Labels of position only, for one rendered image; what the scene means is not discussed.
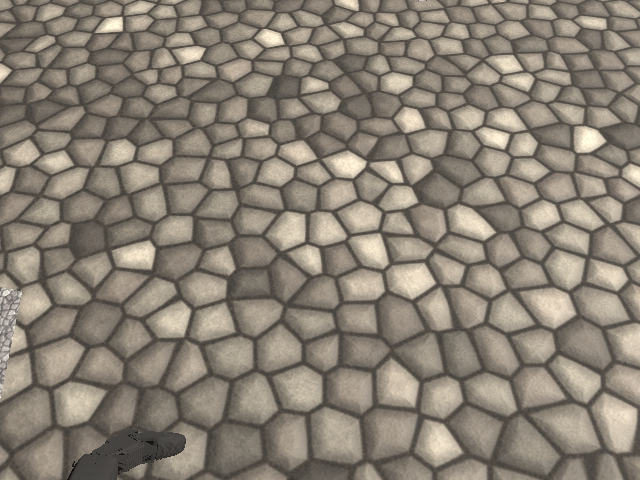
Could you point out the left robot hand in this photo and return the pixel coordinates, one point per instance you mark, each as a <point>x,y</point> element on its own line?
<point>125,451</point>

